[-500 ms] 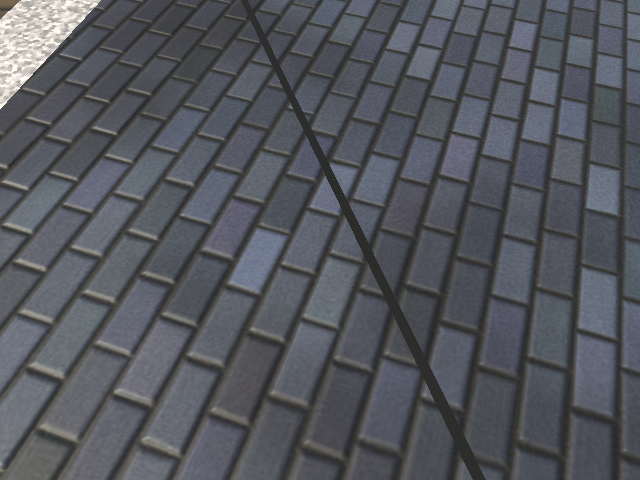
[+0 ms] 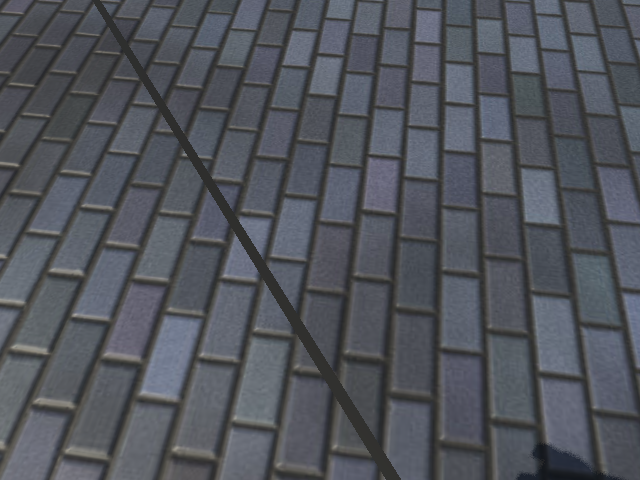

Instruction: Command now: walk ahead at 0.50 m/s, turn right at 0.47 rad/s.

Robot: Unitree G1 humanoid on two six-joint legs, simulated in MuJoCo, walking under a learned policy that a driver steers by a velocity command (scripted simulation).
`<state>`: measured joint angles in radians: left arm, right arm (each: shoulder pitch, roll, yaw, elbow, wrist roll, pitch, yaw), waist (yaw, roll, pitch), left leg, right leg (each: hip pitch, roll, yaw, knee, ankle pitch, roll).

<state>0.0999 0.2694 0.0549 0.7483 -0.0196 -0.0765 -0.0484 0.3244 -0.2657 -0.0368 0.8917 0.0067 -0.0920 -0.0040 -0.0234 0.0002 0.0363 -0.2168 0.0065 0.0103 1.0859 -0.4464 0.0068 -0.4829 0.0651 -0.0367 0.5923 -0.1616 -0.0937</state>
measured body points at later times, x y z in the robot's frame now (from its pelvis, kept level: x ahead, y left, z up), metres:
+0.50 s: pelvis +0.29 +0.03 +0.01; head +0.31 +0.03 +0.46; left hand +0.41 +0.28 -0.11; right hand +0.41 -0.27 -0.07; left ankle +0.38 +0.11 -0.72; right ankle +0.12 -0.07 -0.65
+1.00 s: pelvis +0.51 -0.10 +0.01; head +0.54 -0.12 +0.46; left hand +0.78 +0.08 -0.06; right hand +0.45 -0.37 -0.12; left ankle +0.42 +0.09 -0.64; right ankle +0.55 -0.20 -0.72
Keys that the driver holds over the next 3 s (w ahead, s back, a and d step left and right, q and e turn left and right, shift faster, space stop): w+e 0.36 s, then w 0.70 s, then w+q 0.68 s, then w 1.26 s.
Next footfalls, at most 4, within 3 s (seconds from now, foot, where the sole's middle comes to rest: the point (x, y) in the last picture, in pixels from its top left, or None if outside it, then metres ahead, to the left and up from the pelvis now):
0.40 left None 0.42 0.10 -0.76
0.92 right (433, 407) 0.59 -0.22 -0.76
1.48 left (353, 271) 0.94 -0.07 -0.76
1.94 right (425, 191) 1.20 -0.28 -0.76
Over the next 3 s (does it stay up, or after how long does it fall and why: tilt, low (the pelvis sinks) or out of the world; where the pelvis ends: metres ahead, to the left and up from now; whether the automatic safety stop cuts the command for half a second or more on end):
stays up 1.60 -0.11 0.00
